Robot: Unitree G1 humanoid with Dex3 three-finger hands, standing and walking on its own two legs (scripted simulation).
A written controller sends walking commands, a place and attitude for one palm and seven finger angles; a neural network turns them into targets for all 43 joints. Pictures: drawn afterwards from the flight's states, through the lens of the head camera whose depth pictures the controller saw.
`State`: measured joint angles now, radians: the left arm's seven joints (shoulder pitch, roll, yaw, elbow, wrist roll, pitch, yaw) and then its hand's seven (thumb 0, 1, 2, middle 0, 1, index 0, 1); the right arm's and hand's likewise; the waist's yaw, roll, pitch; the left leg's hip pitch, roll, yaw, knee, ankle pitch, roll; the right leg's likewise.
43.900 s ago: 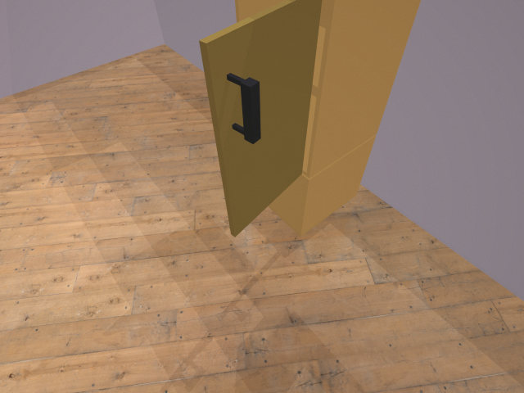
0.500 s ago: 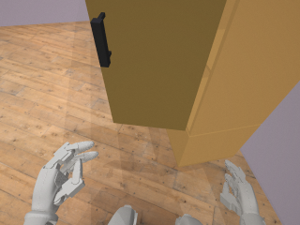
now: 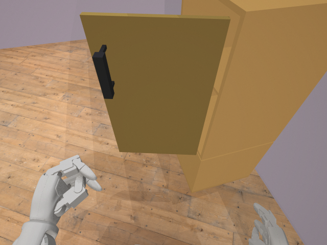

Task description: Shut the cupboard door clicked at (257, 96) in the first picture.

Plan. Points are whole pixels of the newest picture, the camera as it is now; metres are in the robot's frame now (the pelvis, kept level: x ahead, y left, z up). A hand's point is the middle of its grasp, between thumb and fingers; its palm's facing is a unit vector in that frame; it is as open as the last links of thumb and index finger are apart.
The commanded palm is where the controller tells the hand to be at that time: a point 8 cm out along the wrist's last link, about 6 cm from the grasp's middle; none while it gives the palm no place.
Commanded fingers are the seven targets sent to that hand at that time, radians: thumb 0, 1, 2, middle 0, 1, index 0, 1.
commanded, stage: raise the hand and make a fist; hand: left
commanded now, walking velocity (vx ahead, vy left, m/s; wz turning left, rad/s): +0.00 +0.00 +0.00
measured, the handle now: (106, 72) +0.52 +0.20 +0.15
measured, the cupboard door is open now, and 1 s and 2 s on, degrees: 72 72 72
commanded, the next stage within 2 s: bring the fist close to the handle in 0.86 s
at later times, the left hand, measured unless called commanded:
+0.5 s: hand (74, 157) +0.24 +0.19 +0.16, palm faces +0.05 -1.00 -0.06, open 3.1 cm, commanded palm +0.21 +0.23 +0.16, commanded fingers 0.00 0.90 0.90 -1.30 -1.50 -1.30 -1.50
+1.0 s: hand (80, 162) +0.24 +0.17 +0.15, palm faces +0.06 -1.00 -0.05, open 3.1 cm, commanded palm +0.22 +0.22 +0.16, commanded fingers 0.00 0.90 0.90 -1.30 -1.50 -1.30 -1.50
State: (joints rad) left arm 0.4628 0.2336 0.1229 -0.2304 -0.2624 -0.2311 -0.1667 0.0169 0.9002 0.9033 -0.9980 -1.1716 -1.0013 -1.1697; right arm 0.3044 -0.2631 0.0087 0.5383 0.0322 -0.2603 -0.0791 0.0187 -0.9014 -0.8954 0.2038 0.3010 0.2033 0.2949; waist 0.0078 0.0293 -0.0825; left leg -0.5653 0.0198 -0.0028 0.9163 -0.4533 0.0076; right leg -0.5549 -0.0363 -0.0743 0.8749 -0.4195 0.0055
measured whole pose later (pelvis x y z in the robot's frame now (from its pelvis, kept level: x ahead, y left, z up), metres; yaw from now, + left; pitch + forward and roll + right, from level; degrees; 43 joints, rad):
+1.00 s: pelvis +0.01 -0.02 +0.03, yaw +0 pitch -1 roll +0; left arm 0.27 0.24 0.20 -0.18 -0.29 -0.02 -0.21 0.02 0.90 0.90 -1.30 -1.50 -1.31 -1.50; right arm 0.26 -0.24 0.06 0.61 0.05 -0.28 -0.10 0.02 -0.90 -0.90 0.20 0.30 0.20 0.30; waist 0.04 0.05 -0.04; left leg -0.28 0.03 0.00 0.63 -0.34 -0.01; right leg -0.28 -0.02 -0.08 0.62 -0.32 -0.01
